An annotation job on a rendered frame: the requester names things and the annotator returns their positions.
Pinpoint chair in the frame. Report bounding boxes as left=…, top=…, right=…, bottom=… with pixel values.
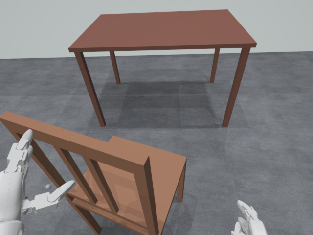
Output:
left=0, top=111, right=187, bottom=235

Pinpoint robot right hand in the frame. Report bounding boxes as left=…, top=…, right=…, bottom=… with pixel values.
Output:
left=231, top=200, right=268, bottom=235

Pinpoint left robot forearm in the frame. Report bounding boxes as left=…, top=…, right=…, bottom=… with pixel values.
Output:
left=0, top=220, right=24, bottom=235

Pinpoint robot left hand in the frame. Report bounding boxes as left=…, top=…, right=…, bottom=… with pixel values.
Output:
left=0, top=129, right=75, bottom=222

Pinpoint table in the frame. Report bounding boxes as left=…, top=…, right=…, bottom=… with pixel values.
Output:
left=68, top=9, right=257, bottom=127

